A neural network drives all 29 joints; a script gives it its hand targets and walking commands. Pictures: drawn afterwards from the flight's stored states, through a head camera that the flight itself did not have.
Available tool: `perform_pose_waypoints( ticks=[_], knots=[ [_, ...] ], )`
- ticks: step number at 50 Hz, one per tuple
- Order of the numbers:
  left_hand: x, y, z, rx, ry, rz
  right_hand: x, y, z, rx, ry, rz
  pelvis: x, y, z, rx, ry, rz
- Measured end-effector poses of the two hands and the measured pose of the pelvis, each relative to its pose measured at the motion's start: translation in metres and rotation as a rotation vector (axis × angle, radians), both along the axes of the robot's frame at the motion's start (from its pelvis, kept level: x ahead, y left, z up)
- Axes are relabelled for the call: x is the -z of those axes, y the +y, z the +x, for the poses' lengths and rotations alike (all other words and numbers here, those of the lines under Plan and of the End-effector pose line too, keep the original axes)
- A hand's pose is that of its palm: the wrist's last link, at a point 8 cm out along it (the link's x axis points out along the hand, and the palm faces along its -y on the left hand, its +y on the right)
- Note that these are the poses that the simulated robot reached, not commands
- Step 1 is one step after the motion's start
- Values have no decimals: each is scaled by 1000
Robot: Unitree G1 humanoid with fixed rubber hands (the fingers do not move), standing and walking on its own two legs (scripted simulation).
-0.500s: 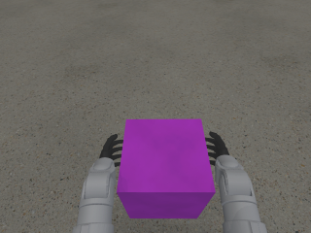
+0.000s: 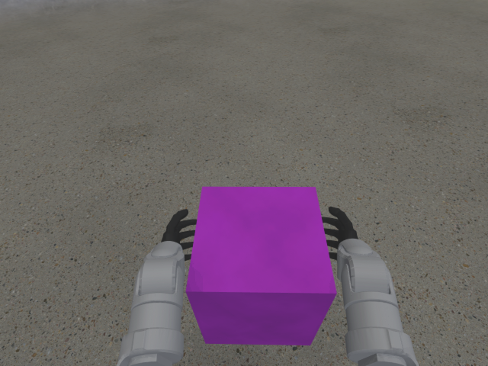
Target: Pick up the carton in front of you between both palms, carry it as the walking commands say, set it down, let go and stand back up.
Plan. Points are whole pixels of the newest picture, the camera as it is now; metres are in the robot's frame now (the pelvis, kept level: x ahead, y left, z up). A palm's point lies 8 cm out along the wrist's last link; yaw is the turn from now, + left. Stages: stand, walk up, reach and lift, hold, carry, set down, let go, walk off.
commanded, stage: hold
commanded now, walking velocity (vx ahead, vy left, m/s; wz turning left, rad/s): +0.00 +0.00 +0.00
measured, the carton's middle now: (258, 268) +0.30 +0.00 -0.03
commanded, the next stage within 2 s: set down in 0.06 s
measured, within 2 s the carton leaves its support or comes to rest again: neither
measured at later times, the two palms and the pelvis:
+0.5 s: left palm (184, 248) +0.35 +0.15 -0.03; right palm (330, 247) +0.34 -0.15 -0.03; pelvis +0.01 +0.00 -0.02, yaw +1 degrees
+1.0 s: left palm (192, 275) +0.39 +0.16 -0.21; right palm (308, 272) +0.39 -0.14 -0.20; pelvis -0.02 +0.00 -0.14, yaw +3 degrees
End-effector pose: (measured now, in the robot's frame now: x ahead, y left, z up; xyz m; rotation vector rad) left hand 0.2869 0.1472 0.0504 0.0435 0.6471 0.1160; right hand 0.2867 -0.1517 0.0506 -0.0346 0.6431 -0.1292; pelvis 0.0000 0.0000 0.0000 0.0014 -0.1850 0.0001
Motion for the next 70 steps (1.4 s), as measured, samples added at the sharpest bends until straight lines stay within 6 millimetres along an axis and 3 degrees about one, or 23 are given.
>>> perform_pose_waypoints(
  ticks=[11, 18, 23, 28, 35, 51, 70],
  knots=[
    [-2, 5, 11, -38, -5, -18, -2, 6, 19, -7, -5, 21, 2, -2, 6, -21, 4, -1],
    [19, 1, 38, -37, 20, -37, 19, 2, 41, 34, 19, 50, 7, -3, 10, -20, 55, -4],
    [57, 1, 55, -12, 47, -20, 56, 1, 54, 34, 45, 26, 13, -4, 8, -14, 166, -4],
    [113, 3, 62, 5, 53, -1, 112, 4, 60, 27, 51, 9, 26, -3, 3, -7, 328, -1],
    [187, 10, 68, -7, 25, -16, 187, 11, 67, 40, 21, 30, 59, 1, -4, -22, 580, -9],
    [265, 15, 106, -41, 4, -57, 260, 16, 108, 53, -1, 53, 148, 0, -25, -49, 826, -31],
    [388, 14, 144, 0, 27, -41, 387, 15, 135, 80, 20, 55, 251, -3, -47, -42, 981, -33]
  ],
)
